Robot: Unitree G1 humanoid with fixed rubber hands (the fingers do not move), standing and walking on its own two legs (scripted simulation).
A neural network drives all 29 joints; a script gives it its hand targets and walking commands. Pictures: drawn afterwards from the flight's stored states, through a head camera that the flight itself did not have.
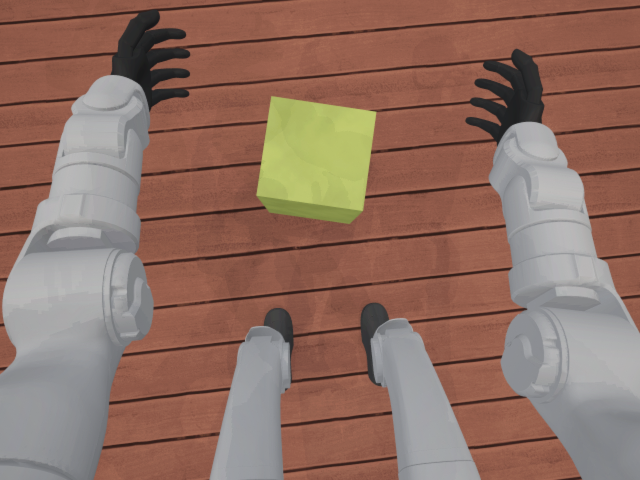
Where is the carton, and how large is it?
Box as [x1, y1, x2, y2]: [256, 96, 375, 223]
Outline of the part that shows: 271,96 256,195 269,212 349,223 362,211 375,112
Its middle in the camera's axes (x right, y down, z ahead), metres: -0.01 -0.17 +0.88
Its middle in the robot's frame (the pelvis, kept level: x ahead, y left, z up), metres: +0.56 -0.01 -0.54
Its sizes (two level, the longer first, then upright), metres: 0.210 0.200 0.250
